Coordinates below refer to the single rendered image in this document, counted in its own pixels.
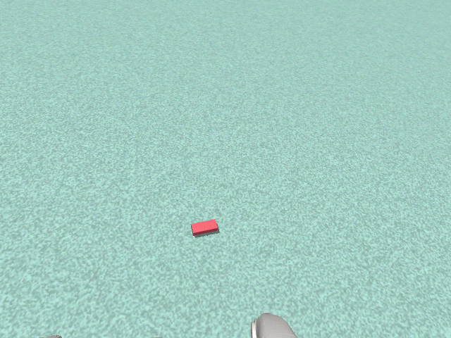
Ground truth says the small box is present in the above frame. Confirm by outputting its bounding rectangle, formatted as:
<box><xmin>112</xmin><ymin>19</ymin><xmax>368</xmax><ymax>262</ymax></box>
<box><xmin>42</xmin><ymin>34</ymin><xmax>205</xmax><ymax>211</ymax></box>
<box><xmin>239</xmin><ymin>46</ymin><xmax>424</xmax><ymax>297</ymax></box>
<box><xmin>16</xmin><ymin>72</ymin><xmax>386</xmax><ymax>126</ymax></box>
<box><xmin>191</xmin><ymin>219</ymin><xmax>218</xmax><ymax>236</ymax></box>

